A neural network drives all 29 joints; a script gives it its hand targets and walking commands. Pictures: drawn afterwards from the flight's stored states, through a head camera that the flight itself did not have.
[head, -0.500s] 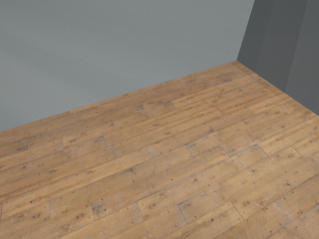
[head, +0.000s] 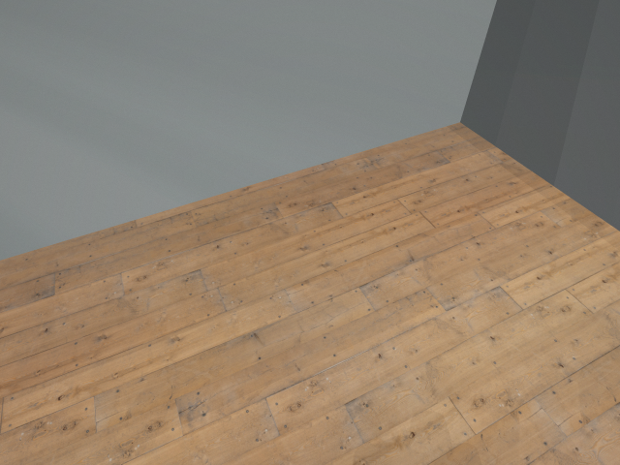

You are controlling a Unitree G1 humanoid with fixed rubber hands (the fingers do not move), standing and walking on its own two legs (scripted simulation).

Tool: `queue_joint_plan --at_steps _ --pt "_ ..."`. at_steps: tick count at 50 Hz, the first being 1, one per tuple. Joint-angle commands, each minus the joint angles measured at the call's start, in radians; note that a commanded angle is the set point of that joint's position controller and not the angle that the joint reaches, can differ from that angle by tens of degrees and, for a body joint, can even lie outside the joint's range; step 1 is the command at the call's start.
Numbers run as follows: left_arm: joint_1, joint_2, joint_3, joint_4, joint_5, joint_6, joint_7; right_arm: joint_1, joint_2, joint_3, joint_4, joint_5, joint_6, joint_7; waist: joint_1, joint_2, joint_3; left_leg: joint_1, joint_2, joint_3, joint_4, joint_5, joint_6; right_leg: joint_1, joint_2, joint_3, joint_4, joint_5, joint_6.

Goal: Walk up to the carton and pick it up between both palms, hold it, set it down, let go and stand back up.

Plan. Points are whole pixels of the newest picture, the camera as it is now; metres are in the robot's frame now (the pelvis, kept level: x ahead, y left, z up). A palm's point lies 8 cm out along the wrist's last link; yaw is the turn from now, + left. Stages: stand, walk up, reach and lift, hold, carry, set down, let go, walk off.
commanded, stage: stand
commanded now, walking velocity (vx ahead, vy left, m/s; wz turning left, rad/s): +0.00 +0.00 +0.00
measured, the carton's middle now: out of the picture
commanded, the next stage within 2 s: none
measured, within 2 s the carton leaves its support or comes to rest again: neither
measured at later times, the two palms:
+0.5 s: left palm out of the picture +0.03 +0.23 -0.13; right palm out of the picture +0.03 -0.23 -0.13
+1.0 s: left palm out of the picture +0.03 +0.23 -0.13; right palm out of the picture +0.04 -0.22 -0.14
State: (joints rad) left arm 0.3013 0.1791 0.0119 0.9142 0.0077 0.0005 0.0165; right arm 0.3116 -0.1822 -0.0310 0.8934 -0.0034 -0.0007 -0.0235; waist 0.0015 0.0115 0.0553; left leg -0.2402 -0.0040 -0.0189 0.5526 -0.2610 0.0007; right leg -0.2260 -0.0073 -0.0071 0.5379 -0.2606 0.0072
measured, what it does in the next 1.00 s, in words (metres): stands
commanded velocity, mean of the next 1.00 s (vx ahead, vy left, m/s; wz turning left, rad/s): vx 0.00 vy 0.00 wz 0.00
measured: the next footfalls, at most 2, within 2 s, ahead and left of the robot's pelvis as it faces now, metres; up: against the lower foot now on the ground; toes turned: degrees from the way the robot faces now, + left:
none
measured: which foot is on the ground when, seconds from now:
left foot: down 0.00-1.00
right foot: down 0.00-1.00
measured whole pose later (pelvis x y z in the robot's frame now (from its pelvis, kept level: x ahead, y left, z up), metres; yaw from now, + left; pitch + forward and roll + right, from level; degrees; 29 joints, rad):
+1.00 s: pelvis +0.02 +0.00 +0.00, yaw +0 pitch -3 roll +0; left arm 0.28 0.17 -0.01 1.04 0.00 0.01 0.03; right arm 0.28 -0.17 -0.01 1.01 0.00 0.00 -0.04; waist 0.00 0.02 0.07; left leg -0.19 -0.01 -0.02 0.50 -0.26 0.01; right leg -0.17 -0.01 -0.01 0.48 -0.26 0.01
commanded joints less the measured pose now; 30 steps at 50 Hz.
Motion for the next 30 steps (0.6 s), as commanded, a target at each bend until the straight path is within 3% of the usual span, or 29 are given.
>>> queue_joint_plan --at_steps 1,3,4,5,7,12,15,22,24,25,26,29,30 --pt "0.044 0.148 0.036 -0.063 -0.003 -0.022 0.011 0.04 -0.153 -0.033 -0.063 0.001 -0.022 -0.011 0.001 0.015 0.035 -0.057 0.078 -0.112 -0.164 -0.015 0.017 -0.028 -0.075 0.111 -0.143 -0.011 -0.034" --pt "0.035 0.154 0.035 -0.059 -0.005 -0.02 0.012 0.028 -0.144 -0.03 -0.059 0.001 -0.025 -0.011 0.003 -0.009 0.034 -0.044 0.088 -0.128 -0.182 -0.013 0.022 -0.036 -0.067 0.107 -0.134 0.006 -0.033" --pt "0.048 0.149 0.036 -0.053 -0.001 -0.02 0.011 0.039 -0.153 -0.035 -0.059 -0.001 -0.026 -0.012 0.001 0.025 0.003 -0.046 0.094 -0.132 -0.187 -0.019 0.02 -0.013 -0.063 0.09 -0.128 0.027 -0.029" --pt "0.041 0.157 0.033 -0.05 0.0 -0.021 0.012 0.051 -0.153 -0.033 -0.056 0.003 -0.027 -0.012 -0.001 -0.002 -0.006 -0.053 0.094 -0.14 -0.19 -0.013 0.022 0.01 -0.064 0.084 -0.119 0.033 -0.03" --pt "0.06 0.135 0.032 -0.04 -0.001 -0.021 0.011 0.036 -0.152 -0.031 -0.047 -0.001 -0.025 -0.016 0.009 0.014 0.036 -0.055 0.089 -0.131 -0.189 -0.022 0.022 -0.019 -0.067 0.093 -0.125 0.03 -0.027" --pt "0.035 0.162 0.035 -0.035 -0.003 -0.024 0.017 0.051 -0.142 -0.026 -0.033 -0.002 -0.02 -0.01 -0.004 -0.041 0.032 -0.009 0.064 -0.095 -0.152 0.018 0.01 -0.05 -0.085 0.123 -0.179 -0.043 -0.03" --pt "0.02 0.16 0.035 -0.031 -0.003 -0.025 0.018 0.057 -0.124 -0.023 -0.021 -0.002 -0.021 -0.008 -0.018 -0.019 0.015 0.012 0.063 -0.088 -0.142 0.037 0.01 -0.054 -0.09 0.124 -0.189 -0.046 -0.039" --pt "0.045 0.138 0.024 -0.004 -0.007 -0.02 0.019 0.038 -0.141 -0.021 -0.009 0.001 -0.026 -0.016 0.004 -0.026 0.0 -0.007 0.086 -0.106 -0.164 0.093 0.019 0.016 -0.076 0.091 -0.148 0.068 -0.029" --pt "0.038 0.143 0.021 0.0 -0.007 -0.022 0.02 0.033 -0.14 -0.014 0.003 0.003 -0.024 -0.017 0.001 0.022 0.014 0.0 0.083 -0.099 -0.155 0.132 0.022 0.014 -0.082 0.101 -0.149 0.102 -0.029" --pt "0.046 0.145 0.021 0.002 -0.007 -0.023 0.019 0.031 -0.128 -0.009 0.002 0.004 -0.023 -0.018 0.005 0.009 0.014 0.003 0.079 -0.095 -0.154 0.152 0.016 0.017 -0.082 0.097 -0.151 0.119 -0.029" --pt "0.048 0.138 0.019 0.013 -0.006 -0.019 0.019 0.022 -0.128 -0.01 0.006 0.004 -0.022 -0.017 0.004 -0.014 0.033 -0.006 0.084 -0.098 -0.161 0.124 0.015 0.0 -0.074 0.088 -0.153 0.088 -0.026" --pt "0.039 0.127 0.017 0.017 -0.006 -0.013 0.02 0.039 -0.138 -0.013 0.018 0.002 -0.02 -0.018 0.003 0.03 0.032 -0.017 0.087 -0.111 -0.183 0.073 0.017 0.02 -0.076 0.089 -0.145 0.075 -0.024" --pt "0.034 0.139 0.019 0.019 -0.008 -0.013 0.02 0.035 -0.13 -0.01 0.015 0.003 -0.022 -0.02 0.004 0.007 0.013 -0.01 0.092 -0.119 -0.192 0.07 0.019 0.024 -0.076 0.091 -0.139 0.08 -0.03"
